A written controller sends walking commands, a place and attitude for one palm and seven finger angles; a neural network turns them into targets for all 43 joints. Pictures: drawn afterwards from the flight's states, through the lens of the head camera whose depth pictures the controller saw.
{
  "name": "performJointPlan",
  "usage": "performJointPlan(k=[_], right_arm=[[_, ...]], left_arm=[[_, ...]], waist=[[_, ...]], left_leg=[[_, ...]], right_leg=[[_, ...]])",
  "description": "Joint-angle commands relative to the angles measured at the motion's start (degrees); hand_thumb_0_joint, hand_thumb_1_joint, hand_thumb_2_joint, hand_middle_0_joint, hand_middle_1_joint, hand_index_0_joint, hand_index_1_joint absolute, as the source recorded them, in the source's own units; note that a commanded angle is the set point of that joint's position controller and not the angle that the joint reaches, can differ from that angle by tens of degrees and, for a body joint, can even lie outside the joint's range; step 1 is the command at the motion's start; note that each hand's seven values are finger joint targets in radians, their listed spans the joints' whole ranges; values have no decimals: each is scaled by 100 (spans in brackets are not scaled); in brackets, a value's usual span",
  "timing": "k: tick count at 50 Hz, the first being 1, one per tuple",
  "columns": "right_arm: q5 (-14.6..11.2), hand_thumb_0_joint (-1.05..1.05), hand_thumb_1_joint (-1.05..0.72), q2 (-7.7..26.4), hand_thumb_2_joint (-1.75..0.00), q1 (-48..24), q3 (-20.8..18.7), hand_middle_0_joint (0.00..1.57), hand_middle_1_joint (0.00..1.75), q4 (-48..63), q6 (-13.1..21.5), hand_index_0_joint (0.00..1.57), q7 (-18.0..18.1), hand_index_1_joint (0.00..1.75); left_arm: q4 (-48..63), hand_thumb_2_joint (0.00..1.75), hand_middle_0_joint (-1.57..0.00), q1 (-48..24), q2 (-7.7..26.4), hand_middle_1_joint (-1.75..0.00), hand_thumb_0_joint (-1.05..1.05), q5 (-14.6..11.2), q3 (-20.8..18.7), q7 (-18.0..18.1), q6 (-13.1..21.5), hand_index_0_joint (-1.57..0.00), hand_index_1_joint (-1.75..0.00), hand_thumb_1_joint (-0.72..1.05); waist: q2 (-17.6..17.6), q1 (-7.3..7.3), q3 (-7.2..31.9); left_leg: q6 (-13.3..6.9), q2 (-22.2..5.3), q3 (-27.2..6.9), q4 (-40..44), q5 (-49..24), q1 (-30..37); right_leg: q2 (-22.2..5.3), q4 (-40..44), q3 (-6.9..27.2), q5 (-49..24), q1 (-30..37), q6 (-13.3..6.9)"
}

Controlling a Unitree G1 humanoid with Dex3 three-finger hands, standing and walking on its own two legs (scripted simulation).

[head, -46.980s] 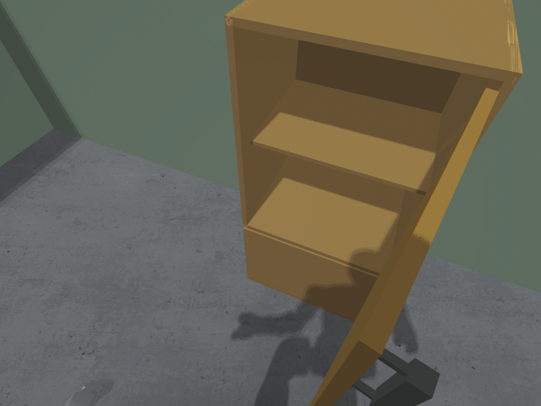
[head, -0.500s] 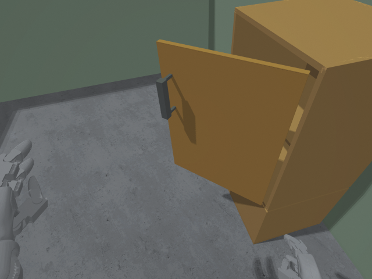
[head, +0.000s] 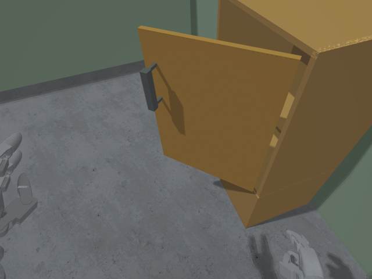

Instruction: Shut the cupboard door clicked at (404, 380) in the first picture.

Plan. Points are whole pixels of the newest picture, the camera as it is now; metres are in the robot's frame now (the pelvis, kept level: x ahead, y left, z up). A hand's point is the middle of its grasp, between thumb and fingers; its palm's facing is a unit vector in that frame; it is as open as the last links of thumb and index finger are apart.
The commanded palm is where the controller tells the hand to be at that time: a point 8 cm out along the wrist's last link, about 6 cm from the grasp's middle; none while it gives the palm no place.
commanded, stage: step back with the hand held close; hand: left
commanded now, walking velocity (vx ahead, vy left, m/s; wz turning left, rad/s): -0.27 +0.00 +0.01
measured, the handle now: (153, 87) +0.65 +0.16 +0.04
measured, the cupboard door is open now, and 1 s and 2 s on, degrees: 42 42 42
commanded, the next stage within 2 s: stop stepping back and stand still in 0.90 s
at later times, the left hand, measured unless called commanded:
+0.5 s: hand out of the picture +0.09 +0.30 +0.15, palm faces +0.47 -0.74 -0.48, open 7.4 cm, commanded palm +0.02 +0.33 +0.18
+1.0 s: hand out of the picture -0.05 +0.29 +0.17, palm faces +0.48 -0.75 -0.46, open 7.4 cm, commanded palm -0.11 +0.32 +0.18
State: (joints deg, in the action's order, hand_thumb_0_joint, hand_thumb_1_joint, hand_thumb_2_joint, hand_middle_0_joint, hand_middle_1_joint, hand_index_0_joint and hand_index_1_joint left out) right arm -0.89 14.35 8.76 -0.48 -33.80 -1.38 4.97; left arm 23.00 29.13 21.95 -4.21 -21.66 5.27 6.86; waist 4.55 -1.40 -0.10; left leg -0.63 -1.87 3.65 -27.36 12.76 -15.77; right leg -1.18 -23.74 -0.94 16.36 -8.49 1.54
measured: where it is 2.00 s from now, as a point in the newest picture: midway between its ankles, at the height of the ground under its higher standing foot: outside the picture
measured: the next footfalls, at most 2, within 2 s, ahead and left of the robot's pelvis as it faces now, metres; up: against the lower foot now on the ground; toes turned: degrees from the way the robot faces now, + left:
right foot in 0.98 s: -0.24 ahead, -0.11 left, +0.00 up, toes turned +2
left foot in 1.16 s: -0.18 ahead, +0.14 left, +0.00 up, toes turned +4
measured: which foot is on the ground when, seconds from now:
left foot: down 0.00-0.98, up 1.00-1.00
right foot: down 0.00-0.74, up 0.76-0.96, down 0.98-1.00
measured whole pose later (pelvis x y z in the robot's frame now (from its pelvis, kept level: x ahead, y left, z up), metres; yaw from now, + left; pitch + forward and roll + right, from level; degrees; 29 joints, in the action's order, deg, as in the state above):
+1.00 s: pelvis -0.24 +0.01 -0.03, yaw +3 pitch +1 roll -4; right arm -0.3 10.3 8.8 -0.8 -35.3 7.1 2.6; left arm 33.4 31.5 26.4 -5.2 -28.6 8.2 16.3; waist 1.1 -1.4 -1.8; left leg -0.3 -7.2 9.0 -33.9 7.4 -37.1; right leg 3.1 -38.3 -2.1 26.3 -14.5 -1.1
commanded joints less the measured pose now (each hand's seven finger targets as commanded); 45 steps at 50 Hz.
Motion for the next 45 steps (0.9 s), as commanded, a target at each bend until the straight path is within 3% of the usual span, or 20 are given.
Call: performJointPlan(k=[1,4,9,15,16,20,21,22,26,27,30,31,33,34,36,38,39,41,43,45], right_arm=[[-27,0,-90,547,-90,-571,-246,20,30,1083,138,20,97,30],[-56,0,-90,517,-90,-517,-242,20,30,1200,51,20,110,30],[-56,0,-90,594,-90,-438,-258,20,30,1242,99,20,104,30],[-75,0,-90,703,-90,-415,-253,20,30,1220,302,20,107,30],[-54,0,-90,768,-90,-472,-271,20,30,1202,369,20,104,30],[-51,0,-90,744,-90,-346,-267,20,30,1179,547,20,94,30],[-16,0,-90,779,-90,-364,-282,20,30,1136,605,20,90,30],[-32,0,-90,695,-90,-307,-258,20,30,1151,645,20,84,30],[32,0,-90,688,-90,-203,-311,20,30,1066,825,20,48,30],[31,0,-90,535,-90,-171,-267,20,30,1042,837,20,39,30],[99,0,-90,404,-90,19,-247,20,30,695,816,20,-15,30],[139,0,-90,444,-90,118,-274,20,30,581,786,20,-19,30],[108,0,-90,375,-90,49,-229,20,30,552,768,20,7,30],[86,0,-90,407,-90,23,-227,20,30,542,780,20,33,30],[64,0,-90,580,-90,-121,-233,20,30,643,876,20,146,30],[54,0,-90,646,-90,-284,-240,20,30,690,970,20,176,30],[84,0,-90,518,-90,-248,-289,20,30,689,982,20,129,30],[54,0,-90,524,-90,-314,-423,20,30,731,1049,20,-28,30],[4,0,-90,484,-90,-455,-453,20,30,793,1132,20,-173,30],[-20,0,-90,427,-90,-537,-369,20,30,822,1148,20,-224,30]], left_arm=[[1426,90,-20,145,1571,-30,0,-46,-1169,212,352,-20,-30,90],[1474,90,-20,303,1504,-30,0,-93,-1170,241,350,-20,-30,90],[1533,90,-20,383,1422,-30,0,-98,-1111,287,416,-20,-30,90],[1368,90,-20,159,1246,-30,0,17,-1063,333,634,-20,-30,90],[1395,90,-20,71,1434,-30,0,95,-1256,336,704,-20,-30,90],[1558,90,-20,-173,1187,-30,0,164,-1091,334,874,-20,-30,90],[1623,90,-20,-219,1437,-30,0,219,-1303,338,912,-20,-30,90],[1701,90,-20,-194,1187,-30,0,187,-1098,328,957,-20,-30,90],[2046,90,-20,-95,1539,-30,0,205,-1418,375,1064,-20,-30,90],[1997,90,-20,-31,1292,-30,0,139,-1184,369,1070,-20,-30,90],[1806,90,-20,-251,1346,-30,0,97,-1048,484,1074,-20,-30,90],[1721,90,-20,-435,1357,-30,0,96,-1026,530,1039,-20,-30,90],[1536,90,-20,-785,1301,-30,0,128,-859,564,975,-20,-30,90],[1465,90,-20,-982,1311,-30,0,120,-818,566,978,-20,-30,90],[1423,90,-20,-1176,1345,-30,0,122,-845,564,1051,-20,-30,90],[1235,90,-20,-794,1232,-30,0,187,-1092,555,1117,-20,-30,90],[1371,90,-20,-840,1363,-30,0,160,-1183,523,1102,-20,-30,90],[2018,90,-20,-699,1701,-30,0,83,-1476,476,1260,-20,-30,90],[1948,90,-20,215,1414,-30,0,-56,-1372,441,1221,-20,-30,90],[2121,90,-20,447,1443,-30,0,-176,-1396,418,1184,-20,-30,90]], waist=[[-266,-4,1325],[-370,15,1334],[45,38,1193],[346,79,514],[413,43,466],[615,57,426],[570,28,476],[597,54,506],[234,75,641],[-122,109,541],[-1169,223,326],[-1247,261,339],[-1471,317,283],[-1374,324,185],[-204,279,-252],[1374,130,236],[1069,115,544],[508,60,1174],[840,-48,1362],[1329,-25,1171]], left_leg=[[-135,-197,-63,-78,-2743,1040],[-123,-275,-118,-7,-2812,883],[-143,-415,-284,310,-2163,447],[-387,-650,-718,1172,1535,-1565],[-450,-697,-878,1354,2126,-1962],[-531,-877,-1045,1467,2949,-2619],[-554,-896,-1101,1497,3071,-2669],[-530,-841,-1054,1360,2939,-2600],[-360,-480,-729,601,2765,-1977],[-243,-282,-560,195,2434,-1595],[121,126,-108,-1559,1266,-3],[142,156,-97,-1771,1080,234],[72,133,-143,-1513,832,383],[14,75,-274,-1140,952,386],[-254,-508,-1101,510,1948,-631],[-828,-1844,-2402,2114,3651,-2720],[-865,-1947,-2313,2132,3048,-2643],[-671,-1767,-1648,1582,1943,-1503],[-388,-1529,-837,1347,1617,-868],[-67,-1422,-414,1349,1895,-1065]], right_leg=[[-274,-177,49,-3440,-105,-58],[-192,-329,55,-3225,-87,-60],[-43,-459,34,-2242,-116,-28],[165,-807,71,-828,512,9],[246,-917,54,-677,769,26],[362,-1393,-8,-306,994,21],[420,-1441,12,-190,1050,21],[377,-1411,44,-210,947,-14],[179,-810,586,385,96,-223],[-41,-398,912,731,-531,-349],[-1026,887,1956,1623,-2643,-773],[-1184,988,2026,1378,-2838,-826],[-1042,794,1594,1068,-2902,-630],[-829,642,1328,1232,-2975,-494],[-47,-240,773,1417,-2438,-166],[705,-3180,105,623,-251,55],[683,-4001,214,905,-167,7],[656,-3787,188,1224,-565,-83],[571,-2991,-167,1430,-651,-150],[525,-1874,-372,1550,-341,-255]])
